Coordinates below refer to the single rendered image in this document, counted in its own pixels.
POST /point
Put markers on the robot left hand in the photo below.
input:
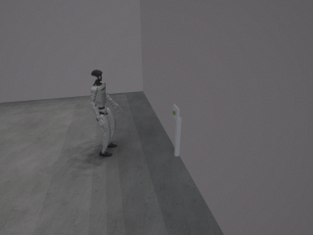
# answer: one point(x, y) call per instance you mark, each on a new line
point(117, 107)

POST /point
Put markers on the robot right forearm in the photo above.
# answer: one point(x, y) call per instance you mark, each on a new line
point(95, 110)

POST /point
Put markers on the robot right hand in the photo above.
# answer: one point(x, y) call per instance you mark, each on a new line
point(103, 125)

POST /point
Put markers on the panel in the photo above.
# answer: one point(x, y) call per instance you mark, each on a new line
point(177, 130)

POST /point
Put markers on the robot left forearm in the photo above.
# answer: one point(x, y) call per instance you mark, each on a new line
point(110, 99)

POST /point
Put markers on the robot left thigh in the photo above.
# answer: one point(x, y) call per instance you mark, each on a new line
point(111, 119)

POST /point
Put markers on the robot left foot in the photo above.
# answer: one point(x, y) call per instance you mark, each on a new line
point(112, 145)

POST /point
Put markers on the robot right upper arm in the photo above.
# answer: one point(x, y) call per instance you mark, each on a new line
point(93, 91)

